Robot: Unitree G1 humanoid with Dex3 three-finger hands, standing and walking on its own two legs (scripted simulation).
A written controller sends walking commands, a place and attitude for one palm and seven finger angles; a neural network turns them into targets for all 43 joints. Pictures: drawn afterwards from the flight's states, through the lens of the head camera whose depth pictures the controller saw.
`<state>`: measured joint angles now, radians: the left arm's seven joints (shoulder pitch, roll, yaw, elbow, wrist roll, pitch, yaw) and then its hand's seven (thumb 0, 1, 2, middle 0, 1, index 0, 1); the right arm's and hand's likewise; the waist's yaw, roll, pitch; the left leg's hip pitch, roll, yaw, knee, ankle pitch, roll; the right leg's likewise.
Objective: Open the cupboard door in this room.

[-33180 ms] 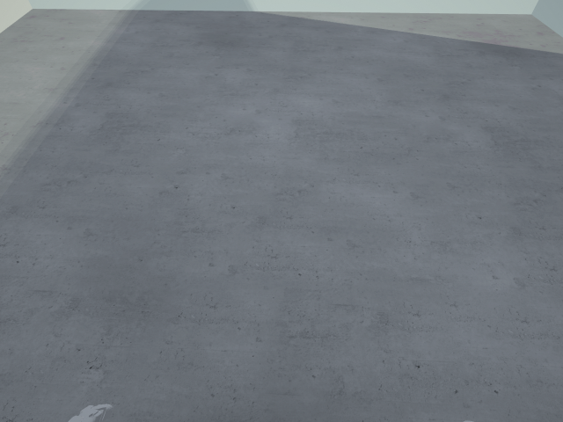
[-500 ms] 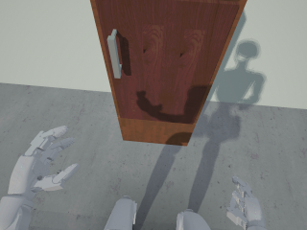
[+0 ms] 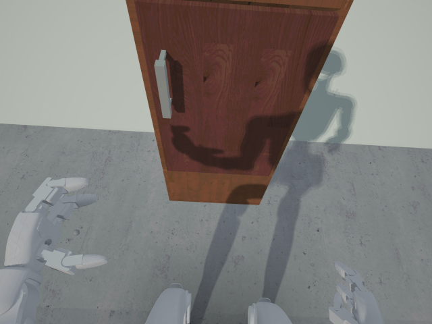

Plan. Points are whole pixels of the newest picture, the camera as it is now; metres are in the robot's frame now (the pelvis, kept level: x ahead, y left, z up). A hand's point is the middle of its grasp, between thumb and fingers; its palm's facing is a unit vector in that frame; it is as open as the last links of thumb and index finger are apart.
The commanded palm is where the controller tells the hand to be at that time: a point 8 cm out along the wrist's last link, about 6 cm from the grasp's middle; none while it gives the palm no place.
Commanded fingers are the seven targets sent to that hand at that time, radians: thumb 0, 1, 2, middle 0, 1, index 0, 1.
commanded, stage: raise the hand with hooked fingers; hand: left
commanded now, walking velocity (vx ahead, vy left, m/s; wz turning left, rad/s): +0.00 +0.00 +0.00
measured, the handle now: (165, 86) +0.60 +0.16 +0.05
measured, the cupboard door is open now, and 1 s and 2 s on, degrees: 0 0 0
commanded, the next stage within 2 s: move the hooked fingers beside the handle in 0.96 s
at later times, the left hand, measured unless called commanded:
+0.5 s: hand (64, 204) +0.29 +0.28 +0.06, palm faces +0.04 -1.00 -0.05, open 14.0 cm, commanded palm +0.27 +0.32 +0.06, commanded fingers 0.00 -0.50 0.30 -0.30 -1.20 -0.30 -1.20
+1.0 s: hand (76, 203) +0.29 +0.26 +0.05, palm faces +0.04 -1.00 -0.05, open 14.0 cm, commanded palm +0.27 +0.30 +0.06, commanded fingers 0.00 -0.50 0.30 -0.30 -1.20 -0.30 -1.20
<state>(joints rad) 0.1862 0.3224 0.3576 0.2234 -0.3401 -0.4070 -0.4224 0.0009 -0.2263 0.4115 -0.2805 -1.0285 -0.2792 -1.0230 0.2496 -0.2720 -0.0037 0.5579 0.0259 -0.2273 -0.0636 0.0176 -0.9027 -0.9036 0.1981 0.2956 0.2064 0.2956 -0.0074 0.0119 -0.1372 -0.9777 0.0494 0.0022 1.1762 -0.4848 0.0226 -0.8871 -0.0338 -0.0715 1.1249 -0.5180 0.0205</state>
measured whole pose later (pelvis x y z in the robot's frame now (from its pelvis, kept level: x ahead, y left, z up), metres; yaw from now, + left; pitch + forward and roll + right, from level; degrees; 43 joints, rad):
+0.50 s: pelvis +0.01 +0.00 +0.01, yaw +0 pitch +16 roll -3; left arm 0.01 0.41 0.44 0.39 -0.35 -0.34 -0.50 -0.01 -0.49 0.30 -0.30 -1.20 -0.30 -1.19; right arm 0.27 -0.27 0.03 0.55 0.03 -0.18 -0.07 0.02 -0.90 -0.90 0.20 0.30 0.21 0.30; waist -0.01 0.02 -0.13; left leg -0.94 0.05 0.00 1.13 -0.48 0.02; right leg -0.85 -0.03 -0.08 1.07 -0.50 0.02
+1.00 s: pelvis +0.01 -0.01 +0.01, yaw +0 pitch +17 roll -3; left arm 0.01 0.39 0.44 0.43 -0.36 -0.37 -0.50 -0.01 -0.50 0.30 -0.30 -1.20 -0.30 -1.20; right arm 0.26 -0.27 0.02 0.55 0.03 -0.16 -0.07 0.02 -0.90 -0.90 0.20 0.30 0.21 0.30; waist -0.02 0.02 -0.14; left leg -0.94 0.06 -0.01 1.12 -0.48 0.00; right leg -0.85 -0.02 -0.08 1.08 -0.51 0.00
